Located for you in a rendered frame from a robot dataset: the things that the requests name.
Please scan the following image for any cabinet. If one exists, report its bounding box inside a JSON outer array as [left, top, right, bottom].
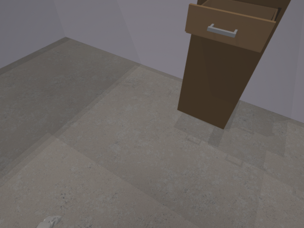
[[177, 0, 291, 129]]

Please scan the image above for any handle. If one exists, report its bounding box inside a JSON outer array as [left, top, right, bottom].
[[207, 24, 238, 38]]

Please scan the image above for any drawer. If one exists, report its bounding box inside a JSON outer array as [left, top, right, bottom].
[[185, 0, 278, 53]]

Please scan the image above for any robot left hand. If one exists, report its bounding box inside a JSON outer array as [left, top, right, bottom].
[[35, 216, 62, 228]]

